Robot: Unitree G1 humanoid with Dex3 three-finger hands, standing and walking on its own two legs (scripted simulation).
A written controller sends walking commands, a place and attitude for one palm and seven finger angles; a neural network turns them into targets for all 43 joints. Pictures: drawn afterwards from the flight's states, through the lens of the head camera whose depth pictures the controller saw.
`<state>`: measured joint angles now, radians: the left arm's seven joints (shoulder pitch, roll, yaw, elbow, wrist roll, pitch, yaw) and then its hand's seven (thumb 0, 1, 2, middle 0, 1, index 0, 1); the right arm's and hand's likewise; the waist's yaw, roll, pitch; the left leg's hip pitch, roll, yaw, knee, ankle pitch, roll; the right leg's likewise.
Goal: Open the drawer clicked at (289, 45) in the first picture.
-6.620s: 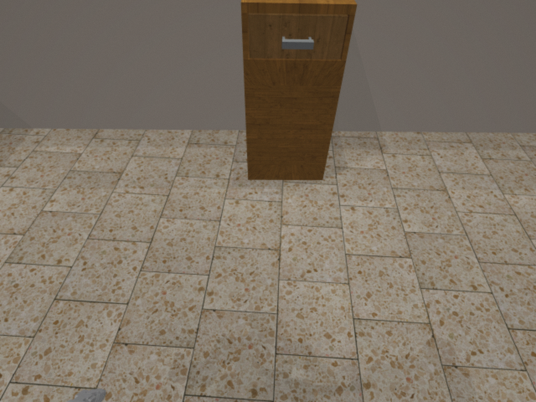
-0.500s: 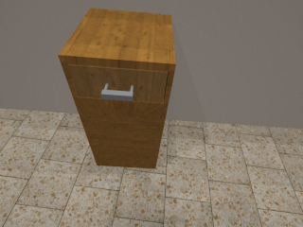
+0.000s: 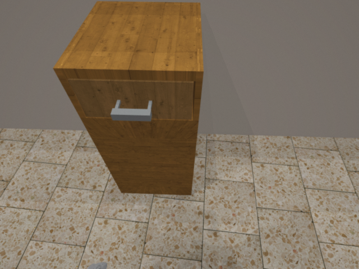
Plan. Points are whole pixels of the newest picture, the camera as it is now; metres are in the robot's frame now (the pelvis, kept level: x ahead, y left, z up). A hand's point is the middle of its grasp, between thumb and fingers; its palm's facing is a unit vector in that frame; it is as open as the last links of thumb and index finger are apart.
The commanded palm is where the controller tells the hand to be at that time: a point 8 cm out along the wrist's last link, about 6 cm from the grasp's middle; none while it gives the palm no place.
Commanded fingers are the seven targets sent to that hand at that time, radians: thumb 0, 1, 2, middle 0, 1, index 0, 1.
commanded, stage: come to a stop and stand still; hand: left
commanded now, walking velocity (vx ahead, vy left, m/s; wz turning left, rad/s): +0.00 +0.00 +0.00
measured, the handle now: (133, 109) +0.55 +0.18 -0.01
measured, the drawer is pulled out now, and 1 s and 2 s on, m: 0.00 0.00 0.00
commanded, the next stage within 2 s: look again from close up in 0.46 s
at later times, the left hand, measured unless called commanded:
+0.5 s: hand out of the picture -0.02 +0.22 -0.16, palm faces -0.01 -0.97 -0.24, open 7.4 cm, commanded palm none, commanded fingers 0.00 0.90 0.90 -0.20 -0.30 -0.20 -0.30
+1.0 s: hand out of the picture +0.02 +0.18 -0.16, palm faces +0.00 -0.98 -0.22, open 7.3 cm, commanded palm none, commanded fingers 0.00 0.90 0.90 -0.20 -0.30 -0.20 -0.30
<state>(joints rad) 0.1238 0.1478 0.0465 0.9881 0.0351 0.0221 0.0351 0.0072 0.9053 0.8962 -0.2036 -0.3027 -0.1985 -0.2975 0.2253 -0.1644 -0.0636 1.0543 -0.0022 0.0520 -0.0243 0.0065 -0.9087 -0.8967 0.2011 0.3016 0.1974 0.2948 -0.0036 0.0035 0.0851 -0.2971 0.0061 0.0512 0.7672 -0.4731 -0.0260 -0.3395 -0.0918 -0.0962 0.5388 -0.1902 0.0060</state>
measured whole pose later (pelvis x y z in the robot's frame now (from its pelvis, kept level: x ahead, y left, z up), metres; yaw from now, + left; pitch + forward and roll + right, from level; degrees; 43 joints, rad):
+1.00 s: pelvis +0.01 +0.01 +0.01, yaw -1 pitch -1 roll +1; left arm 0.27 0.14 0.00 1.13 0.01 -0.01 0.03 0.02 0.93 0.90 -0.20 -0.30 -0.20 -0.30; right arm 0.33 -0.14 0.02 1.14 -0.01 -0.02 -0.04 0.01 -0.91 -0.90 0.20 0.30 0.20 0.29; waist -0.01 0.03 0.03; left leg -0.11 0.01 0.10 0.41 -0.28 0.01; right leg -0.23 -0.03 -0.05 0.47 -0.23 -0.01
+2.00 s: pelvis +0.00 +0.00 -0.01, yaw -1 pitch +6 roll +1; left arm 0.29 0.37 -0.05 -0.06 1.02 0.00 0.30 0.01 0.07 0.54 -0.28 -0.84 -0.27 -0.83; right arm 0.18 -0.21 0.01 0.61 -0.05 0.09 0.00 0.01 -0.90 -0.90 0.21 0.30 0.20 0.30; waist 0.07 0.05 -0.03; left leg -0.36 0.02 0.10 0.64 -0.37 0.00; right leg -0.48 -0.03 -0.05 0.68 -0.31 -0.03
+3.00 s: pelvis +0.00 +0.02 +0.01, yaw +0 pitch +2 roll +1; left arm -0.09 0.49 -0.04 0.03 0.93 -0.06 0.08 0.00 -0.49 0.30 -0.32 -1.20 -0.32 -1.20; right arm 0.16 -0.27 -0.03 0.65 0.01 0.12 0.00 0.01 -0.90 -0.90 0.20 0.30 0.20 0.30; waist 0.09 0.07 0.01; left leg -0.18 -0.01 0.08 0.40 -0.25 0.03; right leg -0.28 -0.04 -0.07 0.44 -0.19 0.00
